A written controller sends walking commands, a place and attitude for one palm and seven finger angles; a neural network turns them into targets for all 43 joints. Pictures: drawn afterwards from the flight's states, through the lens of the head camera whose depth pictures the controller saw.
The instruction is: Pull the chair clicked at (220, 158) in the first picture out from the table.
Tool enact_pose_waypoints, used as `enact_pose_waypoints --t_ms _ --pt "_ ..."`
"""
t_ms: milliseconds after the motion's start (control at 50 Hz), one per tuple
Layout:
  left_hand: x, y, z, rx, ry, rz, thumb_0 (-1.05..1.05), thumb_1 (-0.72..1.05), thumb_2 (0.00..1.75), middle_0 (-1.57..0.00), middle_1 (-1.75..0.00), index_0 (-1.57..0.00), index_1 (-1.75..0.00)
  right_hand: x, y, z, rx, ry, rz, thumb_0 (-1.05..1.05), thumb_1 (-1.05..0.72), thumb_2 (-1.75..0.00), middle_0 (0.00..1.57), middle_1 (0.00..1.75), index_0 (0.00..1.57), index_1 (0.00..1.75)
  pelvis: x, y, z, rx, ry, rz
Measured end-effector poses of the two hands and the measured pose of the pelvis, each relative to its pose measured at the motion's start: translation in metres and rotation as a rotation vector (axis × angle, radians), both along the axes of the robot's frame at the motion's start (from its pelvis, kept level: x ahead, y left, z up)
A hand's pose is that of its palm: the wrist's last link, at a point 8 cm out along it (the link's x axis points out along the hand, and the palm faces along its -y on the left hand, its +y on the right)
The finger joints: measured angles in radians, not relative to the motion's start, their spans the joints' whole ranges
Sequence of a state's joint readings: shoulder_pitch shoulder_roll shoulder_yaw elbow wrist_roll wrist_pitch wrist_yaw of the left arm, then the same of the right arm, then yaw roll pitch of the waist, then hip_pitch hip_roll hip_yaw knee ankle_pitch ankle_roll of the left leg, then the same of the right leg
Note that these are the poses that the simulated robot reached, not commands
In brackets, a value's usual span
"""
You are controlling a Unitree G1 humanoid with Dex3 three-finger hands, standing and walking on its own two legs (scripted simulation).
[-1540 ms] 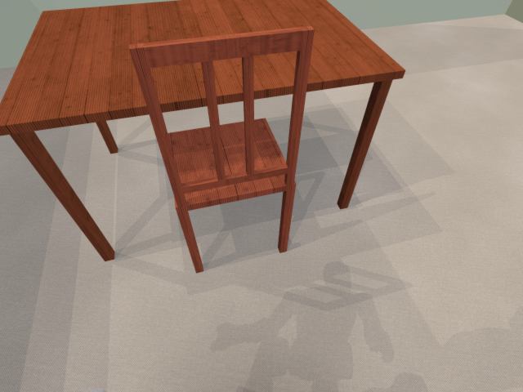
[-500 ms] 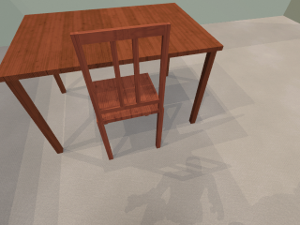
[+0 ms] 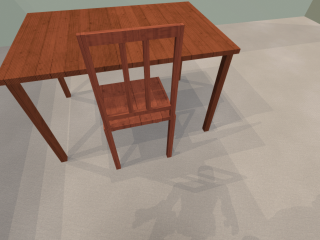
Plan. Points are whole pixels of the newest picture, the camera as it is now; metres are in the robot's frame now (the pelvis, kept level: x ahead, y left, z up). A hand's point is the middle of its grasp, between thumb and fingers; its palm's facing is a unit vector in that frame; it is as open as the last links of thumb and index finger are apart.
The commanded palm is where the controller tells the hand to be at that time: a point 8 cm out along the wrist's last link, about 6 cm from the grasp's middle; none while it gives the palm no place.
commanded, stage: turn to face it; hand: left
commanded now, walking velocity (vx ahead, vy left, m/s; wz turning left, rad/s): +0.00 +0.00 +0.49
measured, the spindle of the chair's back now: (127, 82) +0.74 +0.19 -0.06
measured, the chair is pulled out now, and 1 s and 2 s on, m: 0.00 0.00 0.00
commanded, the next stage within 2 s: take the last steps up to it in 0.70 s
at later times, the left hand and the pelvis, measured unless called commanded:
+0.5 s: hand out of the picture +0.01 +0.23 -0.19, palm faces +0.15 -0.96 -0.25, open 7.4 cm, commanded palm none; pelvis -0.02 +0.02 -0.01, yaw +8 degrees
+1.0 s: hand out of the picture -0.08 +0.17 -0.17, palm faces +0.36 -0.91 -0.22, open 7.4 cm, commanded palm none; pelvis -0.02 -0.01 +0.00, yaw +18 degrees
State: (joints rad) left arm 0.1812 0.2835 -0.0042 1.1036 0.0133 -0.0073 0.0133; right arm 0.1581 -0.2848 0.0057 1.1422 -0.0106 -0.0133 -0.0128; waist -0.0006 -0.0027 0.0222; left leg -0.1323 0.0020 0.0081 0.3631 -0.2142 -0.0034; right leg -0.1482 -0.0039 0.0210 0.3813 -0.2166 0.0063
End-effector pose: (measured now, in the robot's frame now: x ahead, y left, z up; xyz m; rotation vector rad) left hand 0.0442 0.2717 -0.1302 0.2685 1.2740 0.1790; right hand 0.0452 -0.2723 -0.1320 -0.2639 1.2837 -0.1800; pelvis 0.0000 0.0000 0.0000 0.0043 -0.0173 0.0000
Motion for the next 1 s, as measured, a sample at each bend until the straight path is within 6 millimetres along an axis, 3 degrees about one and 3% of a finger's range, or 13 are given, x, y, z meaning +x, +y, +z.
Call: enact_pose_waypoints --t_ms 200,300,420,500,600,720,860,1000 --pt "-0.005 -0.006 -0.006 -0.009 -0.012 0.051 0.00 0.91 0.90 -0.20 -0.30 -0.20 -0.30 0.002 0.013 -0.009 0.027 0.023 0.024 0.00 -0.91 -0.90 0.20 0.30 0.20 0.30 -0.003 0.001 -0.005 -0.001 0.009 0.043" --pt "-0.020 -0.010 -0.014 -0.031 -0.016 0.100 0.00 0.91 0.90 -0.20 -0.30 -0.20 -0.30 0.003 0.028 -0.018 0.052 0.038 0.049 0.00 -0.91 -0.90 0.20 0.30 0.20 0.30 -0.008 0.005 -0.012 -0.011 0.014 0.080" --pt "-0.042 -0.001 -0.030 -0.055 0.002 0.156 0.00 0.91 0.90 -0.20 -0.30 -0.20 -0.30 0.007 0.049 -0.020 0.052 0.020 0.077 0.00 -0.91 -0.90 0.20 0.30 0.20 0.30 -0.013 0.018 -0.020 -0.003 0.007 0.116" --pt "-0.048 0.003 -0.024 -0.050 0.011 0.181 0.00 0.91 0.90 -0.20 -0.30 -0.20 -0.30 0.003 0.058 -0.014 0.058 0.012 0.091 0.00 -0.91 -0.90 0.20 0.30 0.20 0.30 -0.018 0.018 -0.014 -0.005 0.018 0.136" --pt "-0.048 -0.002 -0.011 -0.043 -0.026 0.209 0.00 0.91 0.90 -0.20 -0.30 -0.20 -0.30 0.000 0.055 -0.011 0.064 0.035 0.114 0.00 -0.90 -0.90 0.21 0.30 0.20 0.30 -0.022 0.012 -0.006 -0.014 0.031 0.174" --pt "-0.053 -0.020 -0.004 -0.010 -0.086 0.240 0.00 0.91 0.90 -0.20 -0.30 -0.20 -0.30 0.005 0.034 -0.023 0.084 0.039 0.141 0.00 -0.90 -0.90 0.21 0.30 0.21 0.30 -0.026 -0.007 -0.011 0.007 0.034 0.222" --pt "-0.091 -0.044 0.003 -0.009 -0.072 0.309 0.00 0.91 0.90 -0.20 -0.30 -0.20 -0.30 0.026 0.019 -0.022 0.087 0.023 0.192 0.00 -0.91 -0.90 0.20 0.30 0.20 0.30 -0.029 -0.018 -0.007 0.015 0.007 0.283" --pt "-0.147 -0.063 -0.006 -0.081 0.022 0.400 0.00 0.91 0.90 -0.20 -0.30 -0.20 -0.30 0.052 0.038 -0.010 0.082 0.000 0.274 0.00 -0.91 -0.90 0.20 0.30 0.20 0.30 -0.021 -0.008 -0.003 0.009 0.009 0.318"
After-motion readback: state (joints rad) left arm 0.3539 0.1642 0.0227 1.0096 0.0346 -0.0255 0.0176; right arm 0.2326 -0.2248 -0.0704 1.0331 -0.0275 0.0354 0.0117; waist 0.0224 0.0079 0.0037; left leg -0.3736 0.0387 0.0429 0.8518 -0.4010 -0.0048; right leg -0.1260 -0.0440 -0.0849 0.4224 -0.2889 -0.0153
